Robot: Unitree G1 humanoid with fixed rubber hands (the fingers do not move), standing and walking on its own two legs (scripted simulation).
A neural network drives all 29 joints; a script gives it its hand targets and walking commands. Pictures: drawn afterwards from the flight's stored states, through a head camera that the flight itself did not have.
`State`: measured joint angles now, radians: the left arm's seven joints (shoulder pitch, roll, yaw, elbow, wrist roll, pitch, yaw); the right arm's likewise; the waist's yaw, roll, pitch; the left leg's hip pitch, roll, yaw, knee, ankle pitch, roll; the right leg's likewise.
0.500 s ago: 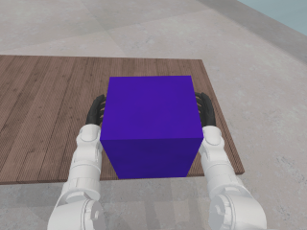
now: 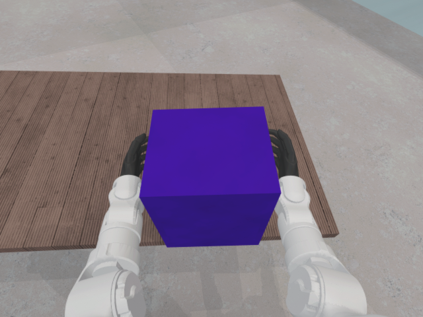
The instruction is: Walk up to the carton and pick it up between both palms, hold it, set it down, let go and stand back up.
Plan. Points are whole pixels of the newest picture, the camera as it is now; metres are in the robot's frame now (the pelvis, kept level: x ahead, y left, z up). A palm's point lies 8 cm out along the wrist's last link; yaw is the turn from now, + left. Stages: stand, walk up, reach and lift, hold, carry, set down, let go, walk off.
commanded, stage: set down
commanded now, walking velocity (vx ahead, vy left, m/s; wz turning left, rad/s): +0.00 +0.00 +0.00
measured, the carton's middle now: (210, 183) +0.38 +0.01 +0.00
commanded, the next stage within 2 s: none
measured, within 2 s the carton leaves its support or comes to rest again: rests again in 1.18 s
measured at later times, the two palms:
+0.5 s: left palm (137, 171) +0.37 +0.16 +0.03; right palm (290, 174) +0.38 -0.15 +0.04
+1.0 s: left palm (140, 171) +0.38 +0.16 +0.03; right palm (290, 177) +0.38 -0.15 +0.04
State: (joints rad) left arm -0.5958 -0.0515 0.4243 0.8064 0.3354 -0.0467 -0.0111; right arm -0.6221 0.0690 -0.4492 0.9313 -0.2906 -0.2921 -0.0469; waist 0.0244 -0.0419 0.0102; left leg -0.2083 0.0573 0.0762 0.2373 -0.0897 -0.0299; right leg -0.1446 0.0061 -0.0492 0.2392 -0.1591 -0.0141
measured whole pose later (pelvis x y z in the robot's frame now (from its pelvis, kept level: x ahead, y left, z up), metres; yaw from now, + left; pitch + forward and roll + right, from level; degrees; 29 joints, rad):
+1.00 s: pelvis +0.00 +0.00 +0.00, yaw -2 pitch +5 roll +0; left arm -0.60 -0.11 0.52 0.78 0.41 -0.18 -0.03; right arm -0.60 0.07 -0.47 0.92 -0.31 -0.35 -0.04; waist 0.03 -0.04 0.03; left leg -0.24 0.06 0.12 0.25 -0.10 -0.02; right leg -0.19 0.01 -0.03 0.26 -0.16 -0.01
